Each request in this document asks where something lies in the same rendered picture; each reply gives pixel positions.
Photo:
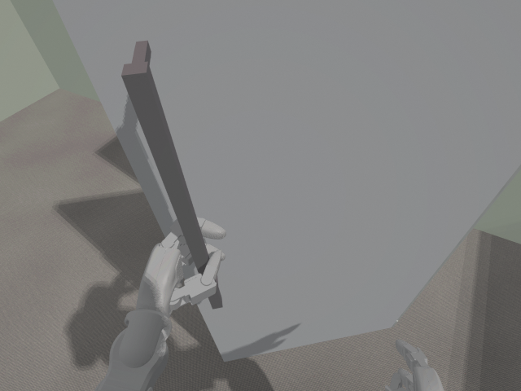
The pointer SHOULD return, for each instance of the left robot hand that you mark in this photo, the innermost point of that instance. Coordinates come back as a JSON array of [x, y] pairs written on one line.
[[164, 271]]

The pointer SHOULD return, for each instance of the robot left forearm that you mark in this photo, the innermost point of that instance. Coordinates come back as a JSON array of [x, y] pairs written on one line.
[[139, 354]]

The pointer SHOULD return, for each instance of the fridge door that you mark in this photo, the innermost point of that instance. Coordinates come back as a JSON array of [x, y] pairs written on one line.
[[345, 146]]

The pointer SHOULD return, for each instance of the right robot hand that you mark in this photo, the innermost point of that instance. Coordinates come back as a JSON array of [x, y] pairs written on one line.
[[424, 378]]

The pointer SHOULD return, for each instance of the handle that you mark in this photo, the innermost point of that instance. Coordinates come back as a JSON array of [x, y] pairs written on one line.
[[141, 88]]

